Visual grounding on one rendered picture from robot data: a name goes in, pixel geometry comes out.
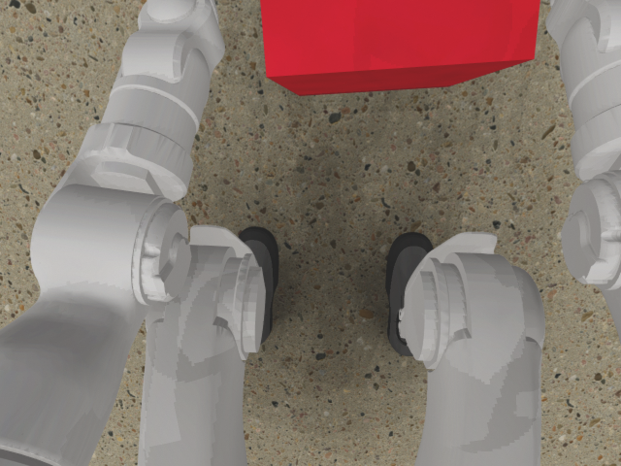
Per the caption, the right robot upper arm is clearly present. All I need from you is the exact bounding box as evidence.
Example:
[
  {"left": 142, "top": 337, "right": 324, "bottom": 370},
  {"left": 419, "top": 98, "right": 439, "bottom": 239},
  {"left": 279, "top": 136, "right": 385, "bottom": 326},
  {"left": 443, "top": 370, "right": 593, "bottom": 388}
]
[{"left": 561, "top": 170, "right": 621, "bottom": 345}]

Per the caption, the carton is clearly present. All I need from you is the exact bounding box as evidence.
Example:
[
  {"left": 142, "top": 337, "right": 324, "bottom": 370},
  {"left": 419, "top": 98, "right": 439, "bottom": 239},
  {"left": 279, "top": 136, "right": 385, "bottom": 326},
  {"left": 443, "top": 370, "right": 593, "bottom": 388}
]
[{"left": 260, "top": 0, "right": 540, "bottom": 96}]

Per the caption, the left robot upper arm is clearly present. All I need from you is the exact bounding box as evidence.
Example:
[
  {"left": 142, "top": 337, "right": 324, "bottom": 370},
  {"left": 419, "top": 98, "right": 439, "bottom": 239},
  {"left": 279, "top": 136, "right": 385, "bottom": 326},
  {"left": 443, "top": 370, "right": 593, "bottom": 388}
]
[{"left": 0, "top": 183, "right": 191, "bottom": 466}]

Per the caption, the robot right shin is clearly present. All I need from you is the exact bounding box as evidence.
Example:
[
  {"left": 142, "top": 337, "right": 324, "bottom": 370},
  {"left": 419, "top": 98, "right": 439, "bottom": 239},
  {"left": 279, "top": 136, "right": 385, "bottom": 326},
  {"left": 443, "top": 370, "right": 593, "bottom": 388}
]
[{"left": 399, "top": 231, "right": 545, "bottom": 353}]

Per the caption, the right robot forearm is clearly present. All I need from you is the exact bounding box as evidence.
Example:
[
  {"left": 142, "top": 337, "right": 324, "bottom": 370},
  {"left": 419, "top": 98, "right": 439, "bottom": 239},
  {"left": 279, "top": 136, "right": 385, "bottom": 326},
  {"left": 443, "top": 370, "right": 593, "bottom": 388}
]
[{"left": 545, "top": 0, "right": 621, "bottom": 182}]

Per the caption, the left robot forearm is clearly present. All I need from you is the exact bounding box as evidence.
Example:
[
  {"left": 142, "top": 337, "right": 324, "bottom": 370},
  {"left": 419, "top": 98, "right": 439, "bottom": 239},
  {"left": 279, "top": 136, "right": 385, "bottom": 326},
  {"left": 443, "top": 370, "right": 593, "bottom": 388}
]
[{"left": 30, "top": 0, "right": 225, "bottom": 278}]

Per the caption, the robot left thigh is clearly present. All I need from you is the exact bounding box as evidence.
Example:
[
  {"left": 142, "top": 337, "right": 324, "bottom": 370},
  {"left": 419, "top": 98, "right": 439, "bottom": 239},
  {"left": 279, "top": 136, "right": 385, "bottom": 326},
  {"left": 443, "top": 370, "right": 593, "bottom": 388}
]
[{"left": 138, "top": 245, "right": 266, "bottom": 466}]

